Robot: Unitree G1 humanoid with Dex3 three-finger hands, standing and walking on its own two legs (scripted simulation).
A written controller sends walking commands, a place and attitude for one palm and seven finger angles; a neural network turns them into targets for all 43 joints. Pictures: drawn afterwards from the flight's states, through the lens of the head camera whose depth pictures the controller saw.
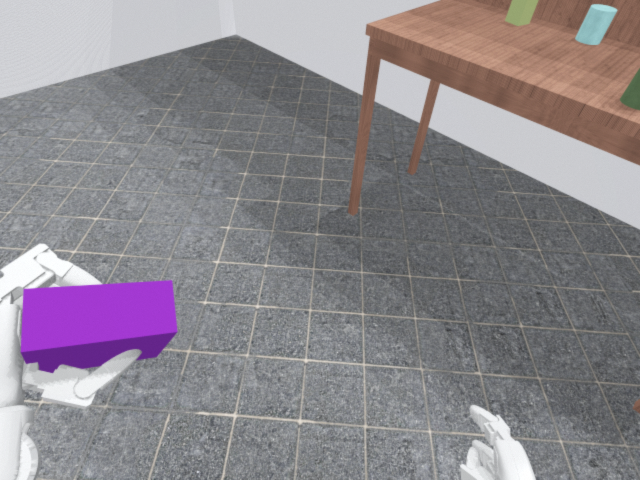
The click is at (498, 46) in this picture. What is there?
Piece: table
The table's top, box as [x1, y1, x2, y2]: [365, 0, 639, 139]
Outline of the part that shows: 366,25 365,34 639,139 639,110 630,108 624,105 619,100 620,96 639,67 639,47 603,37 600,43 597,45 584,44 578,42 574,38 578,30 532,17 528,24 516,26 504,20 507,10 471,0 439,0 368,23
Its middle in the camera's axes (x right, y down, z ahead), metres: +0.80 -0.46 +1.08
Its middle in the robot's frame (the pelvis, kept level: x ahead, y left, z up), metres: +1.16 -0.73 +0.04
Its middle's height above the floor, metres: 0.81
